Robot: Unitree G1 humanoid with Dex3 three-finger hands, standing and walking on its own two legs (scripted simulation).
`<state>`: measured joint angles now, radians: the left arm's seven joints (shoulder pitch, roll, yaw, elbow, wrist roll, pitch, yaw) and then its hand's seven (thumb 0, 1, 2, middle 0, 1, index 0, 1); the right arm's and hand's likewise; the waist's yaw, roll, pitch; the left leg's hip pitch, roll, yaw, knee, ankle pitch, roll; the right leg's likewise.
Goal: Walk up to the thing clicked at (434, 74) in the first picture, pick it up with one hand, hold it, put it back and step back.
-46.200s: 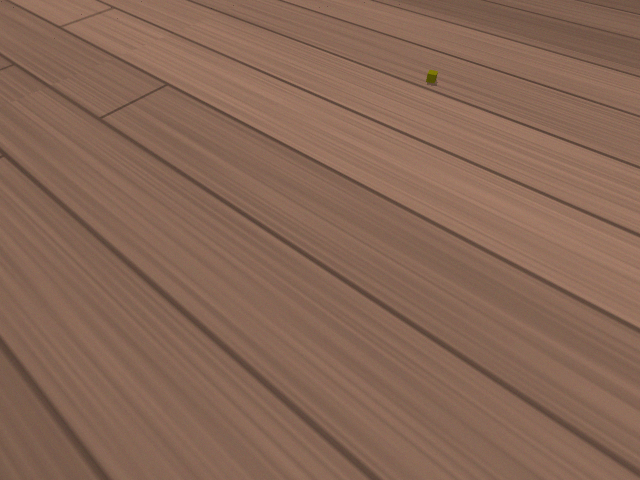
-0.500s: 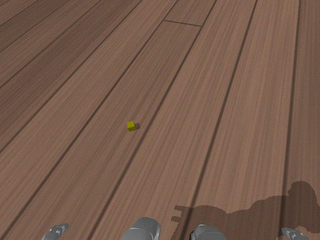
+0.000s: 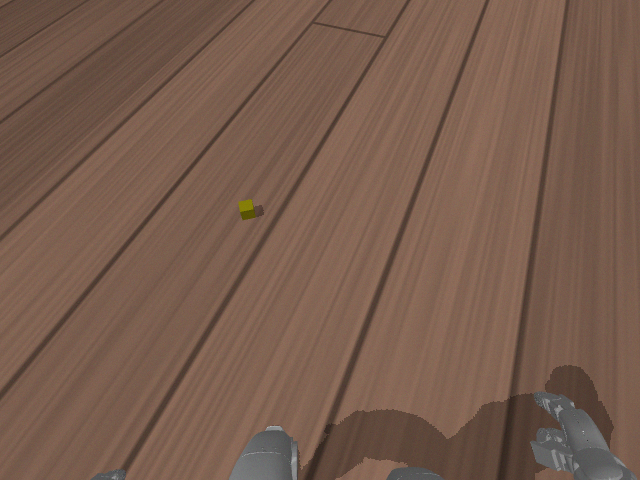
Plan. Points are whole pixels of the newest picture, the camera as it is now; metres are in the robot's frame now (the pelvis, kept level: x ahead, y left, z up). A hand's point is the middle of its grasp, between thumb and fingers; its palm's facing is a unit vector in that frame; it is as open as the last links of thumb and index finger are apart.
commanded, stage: step back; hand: left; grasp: from above
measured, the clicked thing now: (247, 209) +1.05 +0.34 -0.72
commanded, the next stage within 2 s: stand in 1.08 s
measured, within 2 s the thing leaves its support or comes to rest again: neither
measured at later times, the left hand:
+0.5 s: hand out of the picture +0.03 +0.29 -0.13, palm faces +0.03 -0.92 -0.39, open 7.4 cm
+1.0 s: hand out of the picture +0.09 +0.29 -0.14, palm faces +0.10 -0.93 -0.36, open 7.4 cm
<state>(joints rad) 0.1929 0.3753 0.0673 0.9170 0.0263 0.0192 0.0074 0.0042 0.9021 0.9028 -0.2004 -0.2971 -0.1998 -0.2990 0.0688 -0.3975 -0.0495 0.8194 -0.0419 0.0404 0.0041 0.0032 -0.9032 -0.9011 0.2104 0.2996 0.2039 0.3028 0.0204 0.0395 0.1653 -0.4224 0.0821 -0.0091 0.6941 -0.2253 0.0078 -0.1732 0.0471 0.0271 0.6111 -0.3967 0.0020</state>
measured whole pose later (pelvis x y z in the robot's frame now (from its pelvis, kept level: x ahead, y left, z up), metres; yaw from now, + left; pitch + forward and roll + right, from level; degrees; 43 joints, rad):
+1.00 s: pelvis +0.02 +0.01 +0.01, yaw +5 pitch -2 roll +0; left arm 0.10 0.38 0.05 1.04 0.00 -0.01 0.00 0.01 0.90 0.90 -0.20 -0.30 -0.20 -0.30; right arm 0.18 -0.34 -0.03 1.05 -0.04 0.00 0.01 0.00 -0.91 -0.90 0.21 0.30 0.20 0.30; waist 0.01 -0.02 0.09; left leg -0.25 0.01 -0.02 0.60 -0.32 -0.01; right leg -0.25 -0.04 -0.04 0.58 -0.29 0.01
